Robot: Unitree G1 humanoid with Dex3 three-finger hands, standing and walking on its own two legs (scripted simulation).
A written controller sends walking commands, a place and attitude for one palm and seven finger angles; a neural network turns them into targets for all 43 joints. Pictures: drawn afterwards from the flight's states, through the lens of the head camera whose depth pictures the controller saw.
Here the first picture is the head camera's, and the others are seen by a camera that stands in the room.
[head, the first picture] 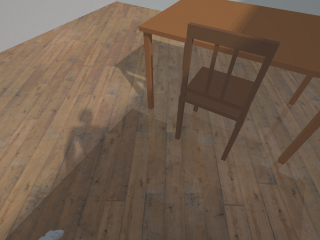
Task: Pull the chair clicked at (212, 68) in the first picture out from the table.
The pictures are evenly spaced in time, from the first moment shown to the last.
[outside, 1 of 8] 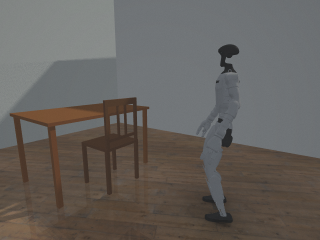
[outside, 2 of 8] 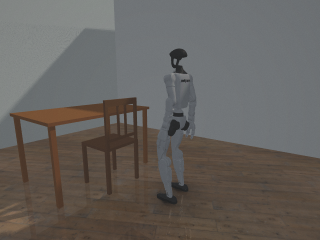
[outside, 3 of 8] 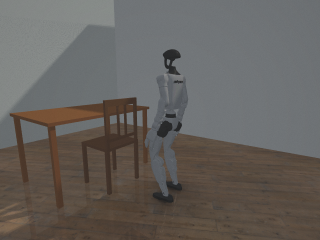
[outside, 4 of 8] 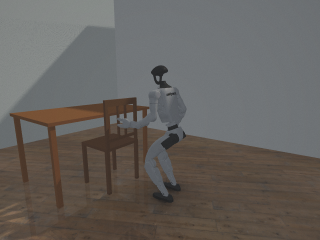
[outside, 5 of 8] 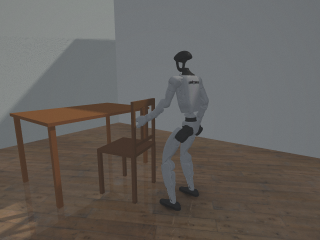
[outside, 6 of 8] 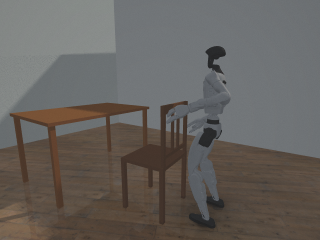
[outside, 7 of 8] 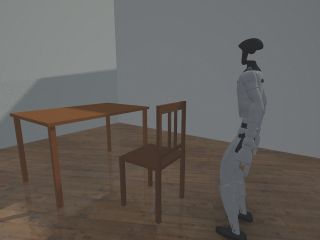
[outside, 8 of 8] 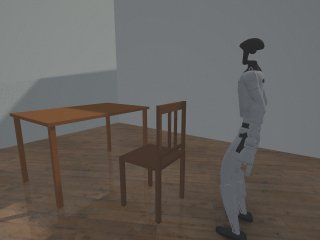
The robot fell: no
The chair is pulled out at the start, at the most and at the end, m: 0.00 0.61 0.59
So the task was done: yes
